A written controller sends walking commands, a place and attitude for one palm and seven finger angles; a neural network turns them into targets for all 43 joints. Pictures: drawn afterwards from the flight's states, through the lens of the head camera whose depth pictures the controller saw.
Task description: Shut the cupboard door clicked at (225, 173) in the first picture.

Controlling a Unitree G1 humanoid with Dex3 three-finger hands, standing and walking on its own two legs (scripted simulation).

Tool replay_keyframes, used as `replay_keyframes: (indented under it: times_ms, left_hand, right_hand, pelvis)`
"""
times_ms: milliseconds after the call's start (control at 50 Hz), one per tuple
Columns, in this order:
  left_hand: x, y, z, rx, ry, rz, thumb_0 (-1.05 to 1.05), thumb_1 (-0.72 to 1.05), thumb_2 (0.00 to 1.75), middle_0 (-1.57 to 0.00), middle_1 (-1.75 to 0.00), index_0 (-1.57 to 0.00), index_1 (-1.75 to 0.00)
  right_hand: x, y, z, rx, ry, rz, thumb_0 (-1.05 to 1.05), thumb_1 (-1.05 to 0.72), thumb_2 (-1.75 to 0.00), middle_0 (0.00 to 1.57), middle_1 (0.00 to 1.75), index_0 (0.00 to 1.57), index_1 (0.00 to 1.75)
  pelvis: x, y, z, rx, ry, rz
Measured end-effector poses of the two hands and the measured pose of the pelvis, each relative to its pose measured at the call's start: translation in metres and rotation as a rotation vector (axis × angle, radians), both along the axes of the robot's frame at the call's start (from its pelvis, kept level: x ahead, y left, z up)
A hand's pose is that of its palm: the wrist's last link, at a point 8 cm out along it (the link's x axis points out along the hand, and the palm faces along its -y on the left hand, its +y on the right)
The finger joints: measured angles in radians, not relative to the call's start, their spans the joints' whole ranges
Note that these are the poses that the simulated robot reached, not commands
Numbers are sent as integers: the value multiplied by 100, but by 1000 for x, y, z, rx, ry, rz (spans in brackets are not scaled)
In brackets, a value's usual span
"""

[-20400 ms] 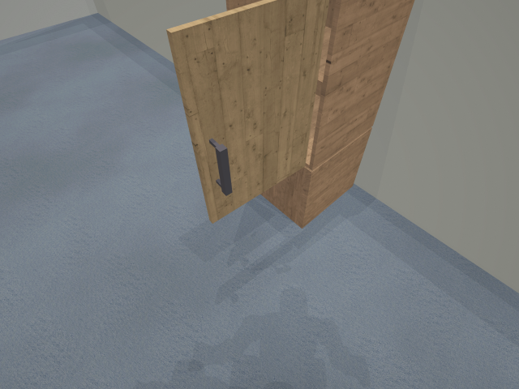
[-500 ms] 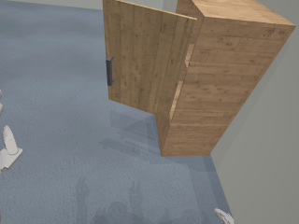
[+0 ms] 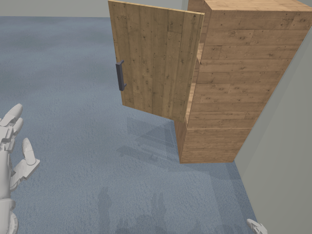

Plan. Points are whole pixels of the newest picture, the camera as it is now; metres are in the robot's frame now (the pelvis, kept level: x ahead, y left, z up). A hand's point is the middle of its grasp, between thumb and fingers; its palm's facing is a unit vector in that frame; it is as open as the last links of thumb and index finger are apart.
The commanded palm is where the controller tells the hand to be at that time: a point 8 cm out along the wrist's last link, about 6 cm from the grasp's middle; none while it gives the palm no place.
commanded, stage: let the arm hang, fingers relaxed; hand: left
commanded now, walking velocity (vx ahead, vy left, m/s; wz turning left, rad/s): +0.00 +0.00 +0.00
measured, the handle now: (122, 75) +0.89 +0.25 -0.09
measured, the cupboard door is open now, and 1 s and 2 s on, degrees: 66 66 66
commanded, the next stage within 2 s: look to check the result in 1.08 s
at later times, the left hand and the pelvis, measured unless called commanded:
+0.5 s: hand out of the picture +0.00 +0.18 -0.16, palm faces +0.07 -0.97 -0.23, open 7.2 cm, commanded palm none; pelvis -0.01 -0.02 +0.01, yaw +3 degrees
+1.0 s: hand out of the picture -0.03 +0.16 -0.16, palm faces +0.06 -0.99 -0.15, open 7.4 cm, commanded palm none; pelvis -0.01 +0.00 +0.02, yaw +1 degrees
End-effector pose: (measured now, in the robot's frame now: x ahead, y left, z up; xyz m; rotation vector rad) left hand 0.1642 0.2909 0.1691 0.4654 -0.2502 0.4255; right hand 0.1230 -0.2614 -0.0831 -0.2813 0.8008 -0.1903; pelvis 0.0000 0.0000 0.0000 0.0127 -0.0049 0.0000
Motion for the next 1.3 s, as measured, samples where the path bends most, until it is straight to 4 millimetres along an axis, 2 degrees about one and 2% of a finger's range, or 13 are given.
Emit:
replay_keyframes:
  times_ms: [20, 60, 80, 120, 200, 260, 280, 420, 560, 760, 980, 1140, 1300]
  left_hand:
    - [10, 0, -16, -2, 81, -27, 1, 89, 90, -21, -30, -21, -30]
    - [25, -2, -66, -65, 336, -53, 1, 89, 90, -20, -30, -21, -30]
    - [27, -6, -95, -105, 475, -57, 1, 89, 90, -20, -30, -20, -30]
    - [18, -21, -153, -181, 738, -65, 1, 90, 90, -20, -30, -20, -30]
    - [-36, -63, -244, -324, 1097, -88, 1, 90, 90, -20, -30, -20, -30]
    - [-90, -93, -284, -463, 1293, -68, 1, 90, 90, -20, -30, -21, -30]
    - [-101, -93, -288, -521, 1292, -14, 0, 93, 90, -21, -30, -21, -30]
    - [-154, -71, -302, -570, 1427, 141, -3, 96, 90, -21, -30, -21, -30]
    - [-184, -63, -296, -568, 1526, 192, 0, 93, 90, -20, -30, -20, -30]
    - [-191, -71, -298, -597, 1542, 171, 0, 91, 90, -20, -30, -20, -30]
    - [-200, -80, -305, -639, 1577, 140, 0, 90, 90, -20, -30, -20, -30]
    - [-209, -73, -304, -637, 1605, 154, 0, 90, 90, -20, -30, -20, -30]
    - [-211, -60, -302, -617, 1617, 174, 0, 91, 90, -20, -30, -20, -30]
  right_hand:
    - [5, 2, -2, 12, 6, 29, 1, -90, -90, 20, 30, 20, 30]
    - [14, 4, -7, 34, 15, 66, 1, -90, -90, 20, 30, 20, 30]
    - [16, 6, -10, 44, 16, 75, 1, -90, -90, 20, 30, 20, 30]
    - [16, 9, -16, 65, 21, 79, 1, -90, -90, 20, 30, 20, 30]
    - [-1, 13, -32, 114, 94, 64, 1, -90, -90, 20, 30, 20, 30]
    - [-28, 14, -40, 123, 229, 49, 0, -90, -90, 20, 30, 20, 30]
    - [-38, 14, -42, 119, 281, 47, 0, -90, -90, 20, 30, 20, 30]
    - [-98, 15, -47, 106, 523, -7, 1, -90, -90, 20, 30, 20, 30]
    - [-121, 20, -47, 128, 554, -64, 1, -90, -90, 20, 30, 20, 30]
    - [-133, 39, -49, 160, 556, -75, 0, -90, -90, 20, 30, 20, 30]
    - [-155, 56, -48, 171, 597, -108, 0, -90, -90, 20, 30, 20, 30]
    - [-163, 64, -48, 178, 618, -121, 0, -90, -90, 20, 30, 20, 30]
    - [-161, 67, -49, 177, 616, -122, 0, -90, -90, 20, 30, 20, 30]
  pelvis:
    - [-2, 2, -1, 2, 1, 10]
    - [-8, 6, -1, 5, 1, 17]
    - [-11, 7, -1, 4, 3, 18]
    - [-16, 6, -2, 7, 1, 21]
    - [-22, -8, -9, 28, -18, 19]
    - [-18, -15, -5, 14, -17, 45]
    - [-16, -17, -4, 5, -13, 52]
    - [-10, -21, 5, -18, -6, 57]
    - [-9, -15, 12, -18, -20, 39]
    - [-12, -6, 15, -17, -30, 26]
    - [-14, 3, 15, -17, -26, 16]
    - [-15, 10, 15, -16, -21, 12]
    - [-14, 15, 15, -16, -15, 10]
